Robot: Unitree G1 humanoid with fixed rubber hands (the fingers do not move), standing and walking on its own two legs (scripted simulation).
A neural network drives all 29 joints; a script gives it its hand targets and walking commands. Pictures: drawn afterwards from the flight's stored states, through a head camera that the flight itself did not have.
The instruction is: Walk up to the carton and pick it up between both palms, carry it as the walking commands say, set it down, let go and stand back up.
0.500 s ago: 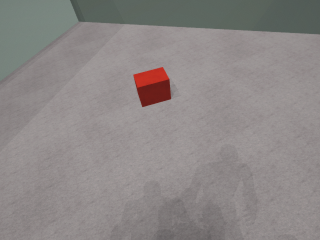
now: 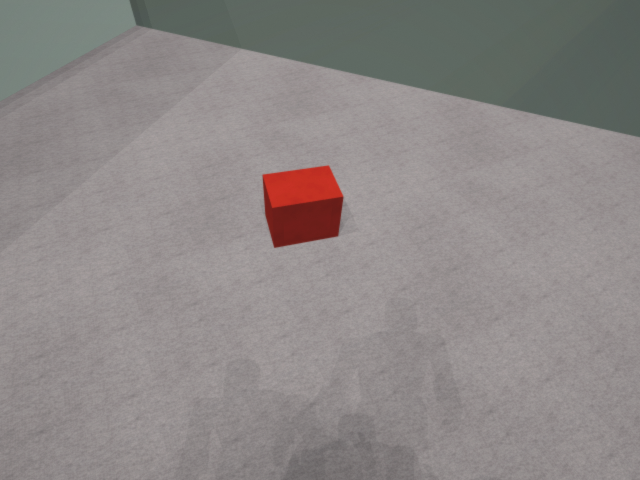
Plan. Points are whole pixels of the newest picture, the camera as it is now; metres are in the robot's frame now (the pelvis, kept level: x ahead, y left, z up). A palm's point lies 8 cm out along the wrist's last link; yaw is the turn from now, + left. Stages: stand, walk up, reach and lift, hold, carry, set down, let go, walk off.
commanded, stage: walk up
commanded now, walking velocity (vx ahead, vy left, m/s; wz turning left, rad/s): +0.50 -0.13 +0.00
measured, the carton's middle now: (301, 206) +1.23 +0.05 -0.66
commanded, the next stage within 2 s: none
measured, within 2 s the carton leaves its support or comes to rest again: neither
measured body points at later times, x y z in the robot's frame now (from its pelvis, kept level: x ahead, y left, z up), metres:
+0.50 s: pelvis +0.24 -0.07 -0.01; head +0.28 -0.10 +0.44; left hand +0.34 +0.19 -0.13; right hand +0.21 -0.31 -0.17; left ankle +0.12 +0.09 -0.65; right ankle +0.30 -0.17 -0.74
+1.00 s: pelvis +0.47 +0.02 -0.01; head +0.50 +0.05 +0.44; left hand +0.42 +0.27 -0.17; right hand +0.60 -0.22 -0.13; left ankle +0.52 +0.13 -0.74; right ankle +0.34 -0.14 -0.66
